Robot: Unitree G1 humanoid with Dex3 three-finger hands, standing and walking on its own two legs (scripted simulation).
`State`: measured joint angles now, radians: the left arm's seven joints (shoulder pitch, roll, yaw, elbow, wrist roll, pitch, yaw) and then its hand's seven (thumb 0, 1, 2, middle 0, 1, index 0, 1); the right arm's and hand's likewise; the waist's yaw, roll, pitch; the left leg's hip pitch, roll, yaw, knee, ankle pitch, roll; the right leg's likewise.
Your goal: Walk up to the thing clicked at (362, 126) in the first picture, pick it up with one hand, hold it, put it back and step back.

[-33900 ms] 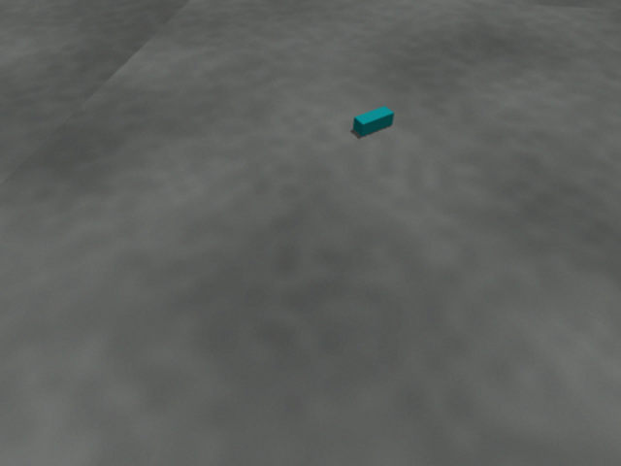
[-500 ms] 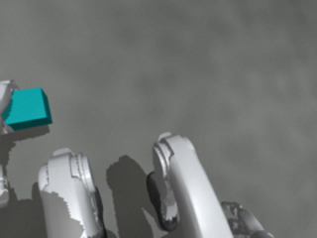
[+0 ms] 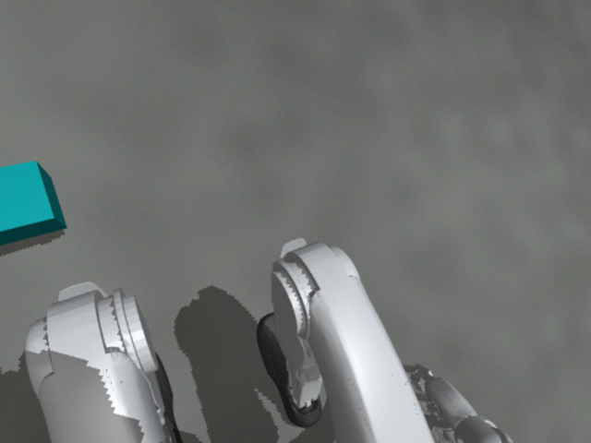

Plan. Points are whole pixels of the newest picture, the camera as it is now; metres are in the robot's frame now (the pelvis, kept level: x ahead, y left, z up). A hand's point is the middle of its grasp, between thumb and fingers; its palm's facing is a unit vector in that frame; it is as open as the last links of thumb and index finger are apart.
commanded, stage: rest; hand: left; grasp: from above
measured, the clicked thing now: out of the picture +0.42 +0.35 -0.25
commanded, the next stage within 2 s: open in 0.56 s
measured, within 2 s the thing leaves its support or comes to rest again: rests again in 0.18 s
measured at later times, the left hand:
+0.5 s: hand out of the picture +0.42 +0.34 -0.24, palm faces -0.44 -0.16 -0.88, open 11.0 cm
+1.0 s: hand out of the picture +0.42 +0.34 -0.24, palm faces -0.44 -0.14 -0.89, open 11.9 cm
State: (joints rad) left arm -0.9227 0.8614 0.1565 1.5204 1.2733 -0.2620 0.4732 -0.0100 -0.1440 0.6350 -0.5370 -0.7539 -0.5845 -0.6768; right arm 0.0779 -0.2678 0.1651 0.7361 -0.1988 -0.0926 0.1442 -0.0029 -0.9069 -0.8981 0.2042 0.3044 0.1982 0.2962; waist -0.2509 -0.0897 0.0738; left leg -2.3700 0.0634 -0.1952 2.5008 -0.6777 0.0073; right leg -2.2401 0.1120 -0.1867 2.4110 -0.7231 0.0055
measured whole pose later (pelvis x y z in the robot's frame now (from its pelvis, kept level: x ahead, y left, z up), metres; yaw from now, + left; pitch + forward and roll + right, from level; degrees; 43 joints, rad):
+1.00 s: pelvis -0.01 +0.00 -0.01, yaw -3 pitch +25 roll -13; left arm -0.96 0.99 0.11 1.68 1.28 -0.29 0.59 -0.01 -0.22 0.76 -0.37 -0.86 -0.40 -0.83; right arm 0.06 -0.31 0.29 0.70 -0.25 -0.19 0.20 0.00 -0.90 -0.90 0.20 0.30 0.20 0.30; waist -0.30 -0.16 0.14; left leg -2.35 0.07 -0.26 2.56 -0.68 0.01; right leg -2.20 0.14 -0.24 2.41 -0.70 0.02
